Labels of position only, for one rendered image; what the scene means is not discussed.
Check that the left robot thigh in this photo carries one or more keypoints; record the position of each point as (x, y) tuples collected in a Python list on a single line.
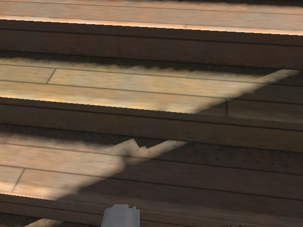
[(120, 215)]

